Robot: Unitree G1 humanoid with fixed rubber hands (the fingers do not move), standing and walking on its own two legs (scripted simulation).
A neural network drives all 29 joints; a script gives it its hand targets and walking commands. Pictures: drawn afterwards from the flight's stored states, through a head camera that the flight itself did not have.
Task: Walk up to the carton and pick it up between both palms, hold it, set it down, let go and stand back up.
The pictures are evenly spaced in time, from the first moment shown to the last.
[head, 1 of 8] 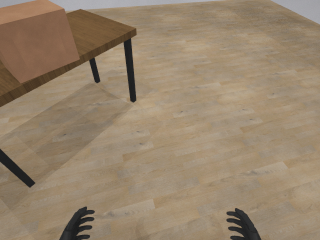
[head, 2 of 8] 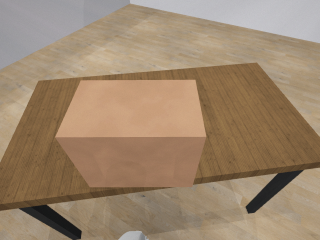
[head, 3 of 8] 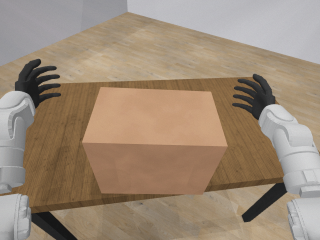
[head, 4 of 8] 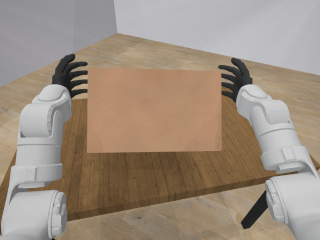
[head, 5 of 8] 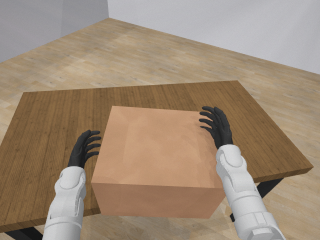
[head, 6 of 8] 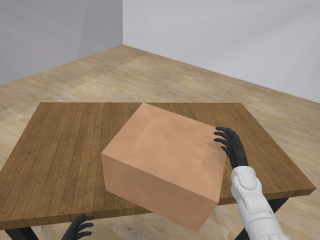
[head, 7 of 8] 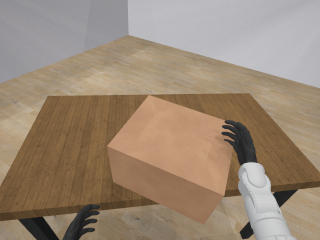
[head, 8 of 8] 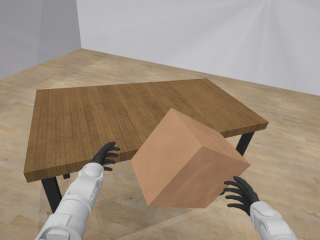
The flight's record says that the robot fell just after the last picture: yes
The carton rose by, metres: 0.11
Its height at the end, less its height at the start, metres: -0.12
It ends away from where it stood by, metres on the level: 0.23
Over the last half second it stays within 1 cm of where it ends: no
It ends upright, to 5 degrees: no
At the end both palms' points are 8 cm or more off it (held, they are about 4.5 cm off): yes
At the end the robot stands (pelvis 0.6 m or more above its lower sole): yes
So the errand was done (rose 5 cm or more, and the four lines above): no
